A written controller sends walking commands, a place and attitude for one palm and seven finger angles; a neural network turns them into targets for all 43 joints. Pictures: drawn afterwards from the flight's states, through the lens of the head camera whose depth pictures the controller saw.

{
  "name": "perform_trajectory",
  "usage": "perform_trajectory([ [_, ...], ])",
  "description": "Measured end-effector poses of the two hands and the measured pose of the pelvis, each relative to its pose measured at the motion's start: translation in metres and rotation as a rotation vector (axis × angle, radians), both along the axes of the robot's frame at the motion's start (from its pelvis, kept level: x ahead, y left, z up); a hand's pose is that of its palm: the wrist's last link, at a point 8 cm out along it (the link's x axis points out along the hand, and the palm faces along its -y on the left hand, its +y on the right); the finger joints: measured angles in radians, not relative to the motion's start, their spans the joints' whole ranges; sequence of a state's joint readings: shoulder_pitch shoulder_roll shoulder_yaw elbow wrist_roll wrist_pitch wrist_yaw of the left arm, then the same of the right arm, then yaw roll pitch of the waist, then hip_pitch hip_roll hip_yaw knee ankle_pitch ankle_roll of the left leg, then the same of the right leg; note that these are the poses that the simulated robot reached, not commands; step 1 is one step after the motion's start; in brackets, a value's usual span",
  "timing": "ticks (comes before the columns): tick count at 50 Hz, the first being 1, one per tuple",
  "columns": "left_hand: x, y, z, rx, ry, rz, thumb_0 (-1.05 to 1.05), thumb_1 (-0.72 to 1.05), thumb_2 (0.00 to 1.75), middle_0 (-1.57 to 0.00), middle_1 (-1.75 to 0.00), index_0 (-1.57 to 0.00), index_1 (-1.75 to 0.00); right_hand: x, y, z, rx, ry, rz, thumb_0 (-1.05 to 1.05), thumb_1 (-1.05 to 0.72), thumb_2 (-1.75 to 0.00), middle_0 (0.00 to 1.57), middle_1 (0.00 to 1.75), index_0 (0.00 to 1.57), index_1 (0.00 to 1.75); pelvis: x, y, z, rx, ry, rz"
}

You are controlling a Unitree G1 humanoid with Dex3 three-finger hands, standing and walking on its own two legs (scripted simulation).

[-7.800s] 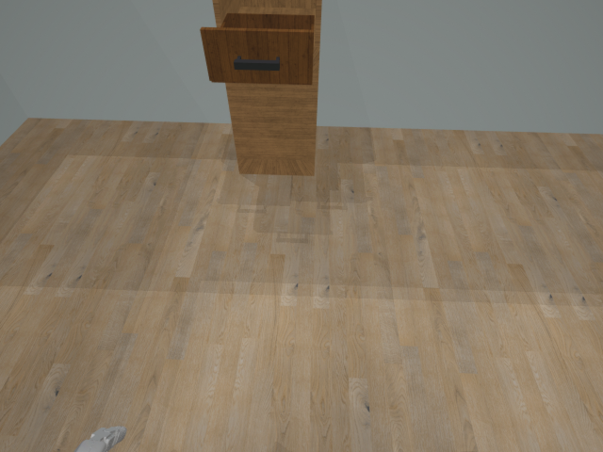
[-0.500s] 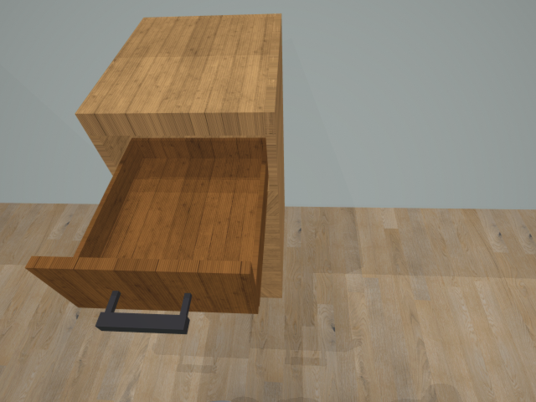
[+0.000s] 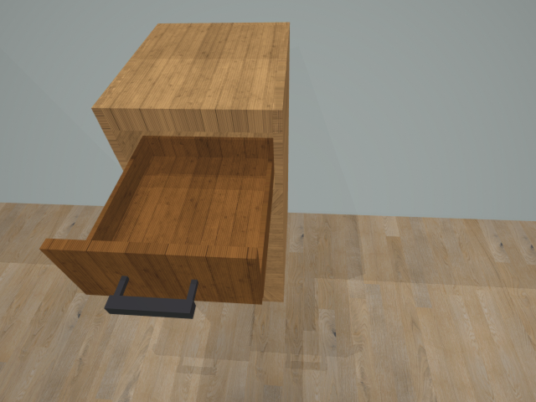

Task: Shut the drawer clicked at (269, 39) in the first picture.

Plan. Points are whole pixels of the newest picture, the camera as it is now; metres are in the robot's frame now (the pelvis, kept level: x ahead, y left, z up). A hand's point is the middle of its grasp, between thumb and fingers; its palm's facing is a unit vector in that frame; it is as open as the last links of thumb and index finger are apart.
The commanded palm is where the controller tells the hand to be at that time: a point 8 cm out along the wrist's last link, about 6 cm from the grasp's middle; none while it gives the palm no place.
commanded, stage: come to a stop and stand still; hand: left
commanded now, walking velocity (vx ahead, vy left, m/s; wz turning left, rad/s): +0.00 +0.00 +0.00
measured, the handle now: (154, 295) +0.28 +0.21 -0.02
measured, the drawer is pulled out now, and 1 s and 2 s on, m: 0.30 0.30 0.30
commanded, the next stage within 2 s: look again from close up in 1.12 s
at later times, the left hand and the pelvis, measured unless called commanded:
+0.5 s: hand out of the picture -0.01 +0.20 -0.16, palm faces -0.01 -0.98 -0.20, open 7.4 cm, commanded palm none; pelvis -0.01 +0.02 +0.01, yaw -1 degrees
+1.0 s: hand out of the picture -0.01 +0.18 -0.16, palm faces +0.00 -0.99 -0.17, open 7.4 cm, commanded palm none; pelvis +0.01 +0.02 +0.02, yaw -1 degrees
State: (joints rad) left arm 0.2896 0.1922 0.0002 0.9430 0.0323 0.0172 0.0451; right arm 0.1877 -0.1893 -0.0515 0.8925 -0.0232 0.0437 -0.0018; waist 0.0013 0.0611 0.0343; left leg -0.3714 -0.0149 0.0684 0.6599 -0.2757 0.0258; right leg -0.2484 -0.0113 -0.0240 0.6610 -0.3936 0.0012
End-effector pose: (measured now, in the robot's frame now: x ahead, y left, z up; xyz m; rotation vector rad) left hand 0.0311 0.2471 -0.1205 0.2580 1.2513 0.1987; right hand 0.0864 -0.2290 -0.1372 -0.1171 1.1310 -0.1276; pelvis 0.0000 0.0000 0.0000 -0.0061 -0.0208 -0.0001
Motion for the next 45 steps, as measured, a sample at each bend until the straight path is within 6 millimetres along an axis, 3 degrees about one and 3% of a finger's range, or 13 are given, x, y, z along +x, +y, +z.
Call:
perform_trajectory([
  [10,0.006,0.003,-0.002,-0.052,-0.054,-0.020,0.01,0.90,0.90,-0.20,-0.30,-0.21,-0.30,-0.047,0.004,0.013,-0.045,0.073,-0.002,0.00,-0.90,-0.90,0.20,0.30,0.20,0.30,-0.013,0.011,0.007,-0.010,-0.016,-0.006],
  [22,-0.038,0.000,-0.007,-0.094,0.083,-0.001,0.01,0.90,0.90,-0.20,-0.30,-0.21,-0.30,-0.095,0.010,0.014,-0.051,0.206,-0.046,0.00,-0.90,-0.90,0.20,0.30,0.20,0.30,-0.017,0.018,0.014,-0.012,0.006,-0.012],
  [32,-0.055,-0.005,-0.007,-0.105,0.145,0.028,0.01,0.91,0.90,-0.20,-0.30,-0.20,-0.30,-0.094,0.025,0.011,-0.017,0.235,-0.051,0.00,-0.90,-0.90,0.20,0.30,0.20,0.30,-0.009,0.022,0.016,-0.007,0.007,-0.013],
  [45,-0.047,-0.016,-0.009,-0.127,0.152,0.034,0.01,0.91,0.90,-0.20,-0.30,-0.20,-0.30,-0.081,0.024,0.012,-0.022,0.227,-0.061,0.00,-0.92,-0.90,0.20,0.30,0.20,0.30,0.002,0.021,0.018,-0.001,0.000,-0.017],
])
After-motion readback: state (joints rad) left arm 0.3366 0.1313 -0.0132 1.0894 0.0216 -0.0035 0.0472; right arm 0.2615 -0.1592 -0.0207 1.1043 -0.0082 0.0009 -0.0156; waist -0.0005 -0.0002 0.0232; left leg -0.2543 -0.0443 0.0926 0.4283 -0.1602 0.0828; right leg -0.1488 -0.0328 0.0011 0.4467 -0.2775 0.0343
